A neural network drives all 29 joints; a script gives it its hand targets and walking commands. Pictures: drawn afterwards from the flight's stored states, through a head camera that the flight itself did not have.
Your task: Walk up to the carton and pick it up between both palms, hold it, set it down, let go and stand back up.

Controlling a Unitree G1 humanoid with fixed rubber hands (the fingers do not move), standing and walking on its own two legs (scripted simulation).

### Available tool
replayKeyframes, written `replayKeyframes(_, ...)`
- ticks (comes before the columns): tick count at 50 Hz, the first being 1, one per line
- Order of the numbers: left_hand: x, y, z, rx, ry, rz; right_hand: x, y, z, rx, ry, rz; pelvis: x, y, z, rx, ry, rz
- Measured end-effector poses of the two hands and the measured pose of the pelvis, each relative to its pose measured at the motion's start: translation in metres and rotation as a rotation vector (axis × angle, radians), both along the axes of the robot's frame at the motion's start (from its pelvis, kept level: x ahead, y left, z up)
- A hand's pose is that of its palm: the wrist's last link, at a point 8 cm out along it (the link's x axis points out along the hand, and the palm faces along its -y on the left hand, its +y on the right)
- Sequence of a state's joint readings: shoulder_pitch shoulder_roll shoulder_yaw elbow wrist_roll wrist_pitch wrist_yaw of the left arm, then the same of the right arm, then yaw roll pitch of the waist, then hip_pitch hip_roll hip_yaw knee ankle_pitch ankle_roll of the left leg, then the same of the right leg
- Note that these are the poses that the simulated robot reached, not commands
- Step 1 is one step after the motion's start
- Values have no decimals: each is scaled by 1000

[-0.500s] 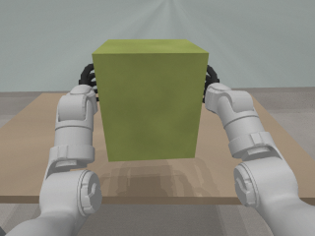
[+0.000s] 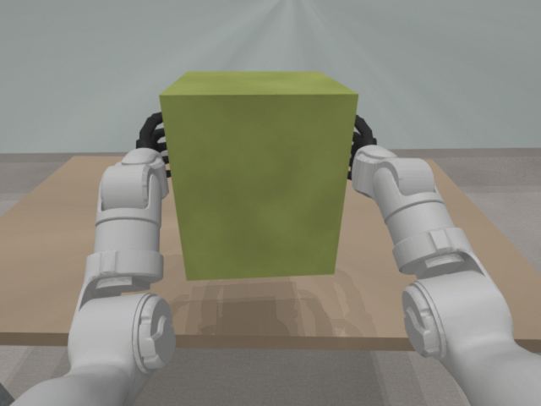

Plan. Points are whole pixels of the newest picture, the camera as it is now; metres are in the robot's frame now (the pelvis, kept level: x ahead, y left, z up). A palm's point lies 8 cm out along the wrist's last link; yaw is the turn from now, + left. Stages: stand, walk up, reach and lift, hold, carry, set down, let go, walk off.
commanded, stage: hold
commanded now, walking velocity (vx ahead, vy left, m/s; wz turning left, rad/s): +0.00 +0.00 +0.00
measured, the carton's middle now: (257, 168) +0.39 +0.00 +0.25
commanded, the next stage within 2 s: set down in 1.82 s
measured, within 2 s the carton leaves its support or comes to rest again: neither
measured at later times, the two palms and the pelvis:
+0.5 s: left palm (151, 160) +0.38 +0.15 +0.28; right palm (364, 160) +0.37 -0.15 +0.27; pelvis +0.01 +0.00 +0.00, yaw +0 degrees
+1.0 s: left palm (150, 164) +0.38 +0.15 +0.27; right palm (362, 161) +0.37 -0.15 +0.27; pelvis +0.01 +0.00 +0.00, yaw +0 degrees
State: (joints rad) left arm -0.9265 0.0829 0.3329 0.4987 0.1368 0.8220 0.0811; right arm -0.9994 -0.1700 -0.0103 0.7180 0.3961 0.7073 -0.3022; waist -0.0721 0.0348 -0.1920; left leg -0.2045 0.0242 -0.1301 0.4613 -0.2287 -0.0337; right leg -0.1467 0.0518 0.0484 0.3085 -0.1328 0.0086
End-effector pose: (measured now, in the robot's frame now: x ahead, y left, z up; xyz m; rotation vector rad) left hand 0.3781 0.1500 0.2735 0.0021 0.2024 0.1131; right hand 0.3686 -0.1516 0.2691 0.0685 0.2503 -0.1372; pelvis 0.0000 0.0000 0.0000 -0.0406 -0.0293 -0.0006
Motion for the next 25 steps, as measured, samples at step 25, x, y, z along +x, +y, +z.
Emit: replayKeyframes(25,1,-2,3,-2,-14,-3,-1,-2,2,-2,-13,-7,6,2,0,-1,-12,4)
